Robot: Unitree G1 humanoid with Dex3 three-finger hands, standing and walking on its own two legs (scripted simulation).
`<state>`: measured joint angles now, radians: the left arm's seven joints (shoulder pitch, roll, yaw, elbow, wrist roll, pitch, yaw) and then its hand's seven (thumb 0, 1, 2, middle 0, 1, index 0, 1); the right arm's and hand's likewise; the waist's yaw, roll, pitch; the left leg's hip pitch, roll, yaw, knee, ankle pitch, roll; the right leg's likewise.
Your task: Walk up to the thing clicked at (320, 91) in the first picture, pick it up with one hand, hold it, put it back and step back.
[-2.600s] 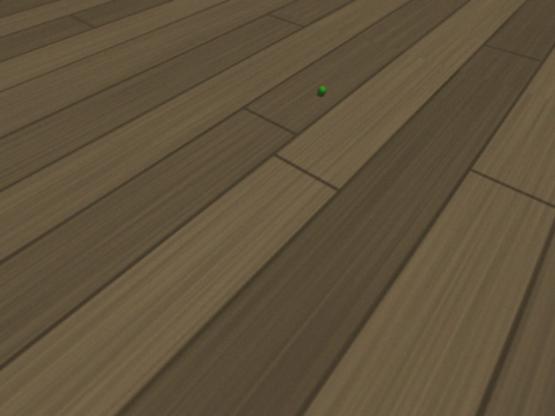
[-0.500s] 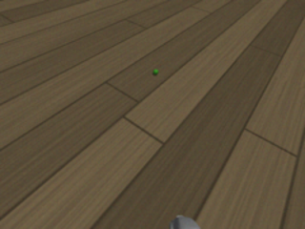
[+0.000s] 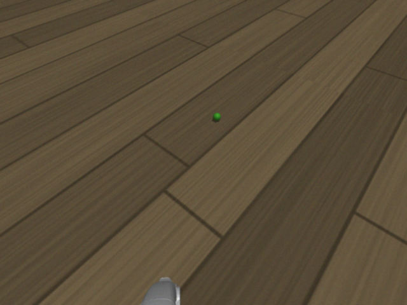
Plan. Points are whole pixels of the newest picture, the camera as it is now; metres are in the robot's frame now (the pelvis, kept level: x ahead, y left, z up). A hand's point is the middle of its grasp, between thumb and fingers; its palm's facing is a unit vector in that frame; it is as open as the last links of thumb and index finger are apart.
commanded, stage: walk up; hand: left
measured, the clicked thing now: (217, 116) +1.43 -0.03 -0.74
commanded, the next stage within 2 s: none
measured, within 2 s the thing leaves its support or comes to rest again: neither
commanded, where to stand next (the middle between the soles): +1.07 -0.29 m, yaw +4 degrees
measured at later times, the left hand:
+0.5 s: hand (128, 209) +0.37 +0.24 -0.14, palm faces -0.09 -0.94 -0.33, open 7.3 cm
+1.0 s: hand (167, 171) +0.52 +0.15 -0.16, palm faces +0.01 -0.95 -0.32, open 7.3 cm
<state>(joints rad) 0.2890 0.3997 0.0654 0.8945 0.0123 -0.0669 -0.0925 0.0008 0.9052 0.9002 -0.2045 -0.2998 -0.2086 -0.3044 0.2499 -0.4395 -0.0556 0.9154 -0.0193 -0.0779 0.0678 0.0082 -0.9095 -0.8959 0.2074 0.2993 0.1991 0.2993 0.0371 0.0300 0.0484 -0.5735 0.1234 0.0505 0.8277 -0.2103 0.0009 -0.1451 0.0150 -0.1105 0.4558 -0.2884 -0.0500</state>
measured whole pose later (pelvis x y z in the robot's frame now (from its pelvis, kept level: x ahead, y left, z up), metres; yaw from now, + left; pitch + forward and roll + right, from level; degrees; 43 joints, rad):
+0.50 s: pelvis +0.26 -0.04 -0.01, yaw -2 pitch -2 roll +2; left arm 0.21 0.46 0.08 0.91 0.02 -0.02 -0.13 0.00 0.91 0.90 -0.20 -0.30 -0.20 -0.30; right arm 0.33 -0.44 -0.05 0.88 -0.01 -0.12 0.04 0.01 -0.90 -0.90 0.21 0.30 0.20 0.30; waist -0.03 -0.06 0.04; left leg -0.11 0.08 0.13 0.49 -0.34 -0.03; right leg -0.53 -0.15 0.00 0.70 -0.17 0.00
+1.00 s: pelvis +0.50 -0.13 -0.02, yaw +1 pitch -2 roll -1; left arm 0.35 0.43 0.06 0.85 0.02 -0.04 -0.08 0.00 0.90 0.90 -0.20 -0.30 -0.21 -0.30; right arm 0.27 -0.41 -0.05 0.90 -0.02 -0.09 0.05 0.01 -0.91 -0.90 0.21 0.30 0.20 0.30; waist 0.05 -0.02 0.06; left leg -0.42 0.05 0.10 0.59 -0.16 0.04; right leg -0.12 0.01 -0.15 0.61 -0.45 -0.05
